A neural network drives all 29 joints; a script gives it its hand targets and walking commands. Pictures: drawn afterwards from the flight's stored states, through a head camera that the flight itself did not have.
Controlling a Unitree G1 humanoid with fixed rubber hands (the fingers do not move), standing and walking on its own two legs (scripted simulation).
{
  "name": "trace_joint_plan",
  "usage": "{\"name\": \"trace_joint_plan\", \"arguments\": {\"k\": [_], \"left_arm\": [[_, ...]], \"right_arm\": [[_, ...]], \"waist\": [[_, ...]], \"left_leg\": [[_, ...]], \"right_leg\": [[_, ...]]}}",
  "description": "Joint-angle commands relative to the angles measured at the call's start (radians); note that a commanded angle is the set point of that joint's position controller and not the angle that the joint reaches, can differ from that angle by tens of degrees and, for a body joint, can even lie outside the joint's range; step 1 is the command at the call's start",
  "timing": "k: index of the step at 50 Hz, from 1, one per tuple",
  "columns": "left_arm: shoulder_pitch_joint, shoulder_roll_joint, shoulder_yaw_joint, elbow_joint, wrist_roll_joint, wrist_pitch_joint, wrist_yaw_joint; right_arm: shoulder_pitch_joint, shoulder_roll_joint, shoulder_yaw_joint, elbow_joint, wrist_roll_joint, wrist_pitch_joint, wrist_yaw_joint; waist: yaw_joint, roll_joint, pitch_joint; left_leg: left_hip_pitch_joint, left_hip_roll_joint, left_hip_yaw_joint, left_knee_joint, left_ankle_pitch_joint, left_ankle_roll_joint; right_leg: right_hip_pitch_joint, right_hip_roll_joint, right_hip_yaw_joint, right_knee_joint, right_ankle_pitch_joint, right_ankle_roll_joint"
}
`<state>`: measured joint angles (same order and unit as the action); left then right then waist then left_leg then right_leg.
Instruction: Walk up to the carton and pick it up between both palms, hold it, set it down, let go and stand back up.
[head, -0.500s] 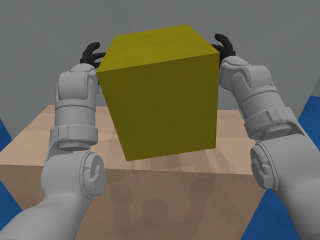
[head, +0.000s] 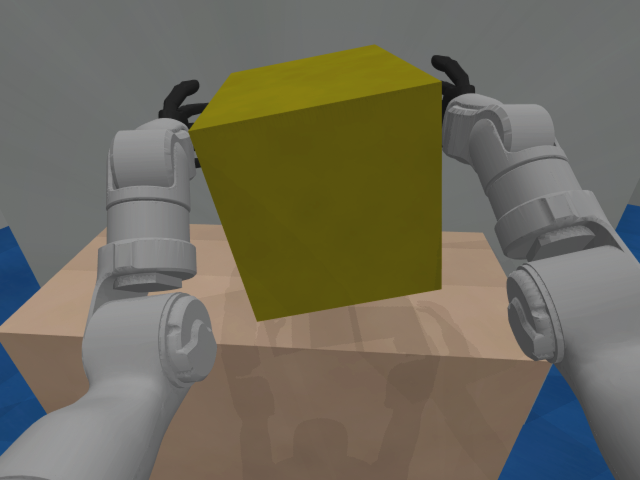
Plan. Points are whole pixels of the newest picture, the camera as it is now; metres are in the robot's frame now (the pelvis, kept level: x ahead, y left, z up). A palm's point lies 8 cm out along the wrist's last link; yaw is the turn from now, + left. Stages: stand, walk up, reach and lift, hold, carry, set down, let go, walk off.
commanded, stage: hold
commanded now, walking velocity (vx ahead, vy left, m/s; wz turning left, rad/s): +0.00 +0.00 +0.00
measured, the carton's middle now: (322, 167) +0.42 -0.01 +0.28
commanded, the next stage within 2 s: none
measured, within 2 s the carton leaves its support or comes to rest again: neither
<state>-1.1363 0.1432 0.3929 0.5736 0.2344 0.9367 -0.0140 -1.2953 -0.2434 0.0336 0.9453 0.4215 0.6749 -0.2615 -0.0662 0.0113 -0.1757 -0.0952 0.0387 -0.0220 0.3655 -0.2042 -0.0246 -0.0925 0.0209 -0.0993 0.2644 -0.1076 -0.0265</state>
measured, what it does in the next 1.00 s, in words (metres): stands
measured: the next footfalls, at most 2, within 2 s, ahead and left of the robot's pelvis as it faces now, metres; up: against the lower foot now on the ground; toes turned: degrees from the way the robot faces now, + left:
none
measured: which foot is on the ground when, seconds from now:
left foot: down 0.00-1.00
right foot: down 0.00-1.00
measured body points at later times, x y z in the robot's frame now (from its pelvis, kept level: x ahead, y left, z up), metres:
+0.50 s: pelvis +0.00 +0.01 +0.00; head -0.08 +0.02 +0.44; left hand +0.40 +0.16 +0.34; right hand +0.39 -0.15 +0.35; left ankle +0.00 +0.13 -0.75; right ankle +0.03 -0.10 -0.75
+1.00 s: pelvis +0.00 +0.01 +0.00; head -0.09 +0.02 +0.44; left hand +0.39 +0.16 +0.33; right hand +0.38 -0.15 +0.35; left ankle +0.00 +0.13 -0.75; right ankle +0.03 -0.10 -0.75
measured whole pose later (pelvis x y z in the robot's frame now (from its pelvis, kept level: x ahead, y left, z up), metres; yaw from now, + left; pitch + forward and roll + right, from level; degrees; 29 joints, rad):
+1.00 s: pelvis +0.00 +0.01 +0.00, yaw +0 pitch -4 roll -2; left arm -1.12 0.14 0.39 0.54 0.23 0.92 -0.01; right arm -1.25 -0.23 0.02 0.87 0.41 0.68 -0.28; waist -0.09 0.02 -0.15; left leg -0.10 0.03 -0.02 0.39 -0.22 -0.01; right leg -0.09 0.02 -0.09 0.27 -0.11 -0.01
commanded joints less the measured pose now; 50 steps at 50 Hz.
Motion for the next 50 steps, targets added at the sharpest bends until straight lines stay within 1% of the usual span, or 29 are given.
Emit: {"name": "trace_joint_plan", "arguments": {"k": [1,8,9,11,13,14,15,18,19,21,23,26,28,29,30,32,33,34,35,37,38,39,40,41,44,45,46,48,50], "left_arm": [[-0.722,-0.499,-0.255,-0.117,-0.176,-0.104,-0.159],[-0.732,-0.515,-0.274,-0.124,-0.192,-0.113,-0.161],[-0.790,-0.515,-0.275,-0.122,-0.200,-0.124,-0.167],[-0.801,-0.530,-0.293,-0.110,-0.219,-0.142,-0.171],[-0.782,-0.526,-0.271,-0.088,-0.204,-0.146,-0.173],[-0.765,-0.520,-0.264,-0.092,-0.203,-0.146,-0.170],[-0.778,-0.530,-0.267,-0.090,-0.208,-0.150,-0.166],[-0.748,-0.522,-0.220,-0.011,-0.176,-0.146,-0.158],[-0.753,-0.514,-0.227,-0.047,-0.172,-0.151,-0.157],[-0.779,-0.549,-0.265,-0.075,-0.198,-0.157,-0.148],[-0.755,-0.543,-0.247,-0.085,-0.193,-0.152,-0.144],[-0.726,-0.505,-0.227,-0.087,-0.174,-0.144,-0.151],[-0.740,-0.541,-0.251,-0.109,-0.187,-0.134,-0.146],[-0.734,-0.522,-0.245,-0.117,-0.179,-0.130,-0.146],[-0.737,-0.525,-0.261,-0.155,-0.199,-0.133,-0.147],[-0.744,-0.534,-0.270,-0.170,-0.199,-0.124,-0.149],[-0.709,-0.537,-0.268,-0.169,-0.190,-0.116,-0.148],[-0.741,-0.561,-0.304,-0.205,-0.214,-0.119,-0.151],[-0.764,-0.574,-0.328,-0.228,-0.229,-0.123,-0.146],[-0.767,-0.596,-0.363,-0.252,-0.241,-0.123,-0.136],[-0.740,-0.589,-0.339,-0.224,-0.225,-0.115,-0.139],[-0.737,-0.600,-0.354,-0.239,-0.235,-0.113,-0.141],[-0.734,-0.568,-0.323,-0.193,-0.219,-0.105,-0.145],[-0.710,-0.558,-0.318,-0.193,-0.210,-0.106,-0.151],[-0.729,-0.555,-0.294,-0.183,-0.204,-0.112,-0.155],[-0.721,-0.571,-0.315,-0.191,-0.209,-0.115,-0.152],[-0.709,-0.557,-0.297,-0.165,-0.198,-0.112,-0.153],[-0.740,-0.547,-0.280,-0.162,-0.199,-0.118,-0.150],[-0.761,-0.570,-0.274,-0.149,-0.193,-0.118,-0.148]], "right_arm": [[-0.680,0.673,0.085,-0.273,0.163,-0.009,0.122],[-0.685,0.671,0.077,-0.294,0.160,-0.015,0.113],[-0.684,0.706,0.070,-0.300,0.129,-0.016,0.108],[-0.705,0.697,0.050,-0.314,0.114,-0.021,0.100],[-0.689,0.690,0.045,-0.298,0.104,-0.017,0.102],[-0.698,0.700,0.061,-0.325,0.118,-0.023,0.104],[-0.722,0.697,0.069,-0.337,0.116,-0.023,0.102],[-0.706,0.667,0.049,-0.256,0.100,-0.019,0.115],[-0.696,0.685,0.066,-0.262,0.109,-0.025,0.120],[-0.687,0.673,0.057,-0.253,0.117,-0.031,0.128],[-0.702,0.673,0.081,-0.290,0.134,-0.033,0.126],[-0.672,0.678,0.097,-0.268,0.150,-0.025,0.123],[-0.701,0.674,0.094,-0.311,0.157,-0.030,0.123],[-0.694,0.667,0.098,-0.308,0.152,-0.027,0.124],[-0.674,0.689,0.108,-0.318,0.164,-0.027,0.122],[-0.653,0.684,0.120,-0.312,0.173,-0.019,0.120],[-0.649,0.673,0.121,-0.311,0.174,-0.016,0.119],[-0.657,0.678,0.115,-0.352,0.177,-0.023,0.119],[-0.687,0.694,0.136,-0.400,0.183,-0.032,0.120],[-0.653,0.690,0.115,-0.373,0.177,-0.024,0.116],[-0.650,0.671,0.098,-0.373,0.163,-0.020,0.115],[-0.649,0.683,0.116,-0.398,0.160,-0.020,0.112],[-0.637,0.664,0.092,-0.337,0.154,-0.010,0.110],[-0.648,0.669,0.106,-0.363,0.150,-0.012,0.107],[-0.665,0.683,0.117,-0.361,0.149,-0.006,0.109],[-0.677,0.695,0.119,-0.385,0.153,-0.013,0.109],[-0.648,0.687,0.114,-0.339,0.148,-0.007,0.110],[-0.686,0.680,0.111,-0.347,0.150,-0.010,0.115],[-0.688,0.687,0.103,-0.303,0.149,-0.009,0.122]], "waist": [[-0.002,-0.004,-0.280],[-0.020,0.017,-0.292],[-0.038,0.020,-0.281],[-0.058,0.050,-0.295],[-0.049,0.052,-0.290],[-0.028,0.029,-0.321],[-0.036,0.034,-0.340],[-0.016,0.024,-0.236],[-0.008,0.014,-0.284],[-0.025,0.057,-0.303],[-0.012,0.027,-0.316],[0.005,0.000,-0.287],[-0.004,0.035,-0.294],[0.006,0.024,-0.313],[-0.004,-0.004,-0.340],[-0.012,0.024,-0.319],[-0.003,0.035,-0.300],[-0.032,0.047,-0.357],[-0.028,0.050,-0.396],[-0.052,0.089,-0.367],[-0.060,0.079,-0.353],[-0.058,0.069,-0.370],[-0.061,0.067,-0.301],[-0.049,0.038,-0.303],[-0.026,0.029,-0.317],[-0.034,0.031,-0.333],[-0.024,0.033,-0.291],[-0.022,0.025,-0.310],[-0.014,0.045,-0.273]], "left_leg": [[-0.171,-0.078,-0.007,-0.073,0.133,-0.012],[-0.170,-0.079,-0.012,-0.072,0.134,-0.018],[-0.183,-0.079,0.000,-0.060,0.137,-0.018],[-0.184,-0.086,-0.013,-0.064,0.100,-0.025],[-0.183,-0.084,-0.012,-0.067,0.098,-0.017],[-0.182,-0.085,-0.016,-0.059,0.105,-0.015],[-0.176,-0.087,-0.014,-0.058,0.105,-0.015],[-0.218,-0.067,-0.018,-0.090,0.057,-0.021],[-0.209,-0.072,-0.014,-0.090,0.067,-0.017],[-0.191,-0.057,-0.031,-0.087,0.106,-0.026],[-0.155,-0.065,-0.029,-0.062,0.190,-0.030],[-0.153,-0.074,-0.014,-0.052,0.194,-0.024],[-0.142,-0.072,-0.018,-0.052,0.210,-0.032],[-0.139,-0.066,-0.017,-0.049,0.222,-0.027],[-0.130,-0.068,-0.016,-0.035,0.244,-0.029],[-0.111,-0.075,-0.010,-0.033,0.254,-0.037],[-0.114,-0.067,-0.020,-0.038,0.267,-0.039],[-0.100,-0.066,-0.020,-0.026,0.264,-0.045],[-0.095,-0.067,-0.023,-0.018,0.273,-0.045],[-0.098,-0.066,-0.024,-0.015,0.288,-0.058],[-0.098,-0.066,-0.023,-0.019,0.277,-0.058],[-0.094,-0.072,-0.026,-0.010,0.287,-0.058],[-0.119,-0.073,-0.024,-0.023,0.244,-0.056],[-0.131,-0.075,-0.017,-0.031,0.241,-0.046],[-0.150,-0.078,-0.011,-0.043,0.195,-0.038],[-0.137,-0.077,-0.017,-0.034,0.227,-0.041],[-0.143,-0.076,-0.009,-0.037,0.217,-0.034],[-0.150,-0.076,-0.018,-0.052,0.170,-0.029],[-0.161,-0.063,-0.024,-0.066,0.141,-0.034]], "right_leg": [[0.288,0.032,0.105,0.017,0.132,0.055],[0.290,0.031,0.101,0.017,0.131,0.052],[0.284,0.027,0.136,0.015,0.162,0.056],[0.282,0.024,0.133,0.016,0.124,0.052],[0.291,0.024,0.134,0.018,0.110,0.053],[0.314,0.024,0.133,0.023,0.121,0.049],[0.309,0.022,0.141,0.028,0.120,0.049],[0.286,0.037,0.116,0.021,0.062,0.039],[0.301,0.039,0.121,0.023,0.070,0.043],[0.286,0.040,0.115,0.037,0.100,0.034],[0.299,0.053,0.107,0.041,0.182,0.040],[0.312,0.049,0.117,0.032,0.188,0.048],[0.300,0.051,0.114,0.037,0.188,0.036],[0.309,0.054,0.113,0.037,0.190,0.038],[0.320,0.055,0.113,0.045,0.226,0.042],[0.301,0.054,0.111,0.043,0.244,0.042],[0.303,0.058,0.106,0.042,0.241,0.034],[0.307,0.056,0.109,0.047,0.236,0.036],[0.305,0.059,0.110,0.053,0.240,0.039],[0.280,0.060,0.112,0.052,0.252,0.028],[0.292,0.060,0.110,0.045,0.248,0.026],[0.305,0.062,0.110,0.051,0.272,0.040],[0.284,0.055,0.114,0.039,0.234,0.032],[0.295,0.048,0.113,0.038,0.235,0.039],[0.310,0.049,0.115,0.041,0.203,0.045],[0.315,0.053,0.113,0.050,0.222,0.043],[0.303,0.051,0.111,0.044,0.211,0.042],[0.294,0.050,0.115,0.038,0.172,0.046],[0.286,0.060,0.105,0.043,0.132,0.039]]}}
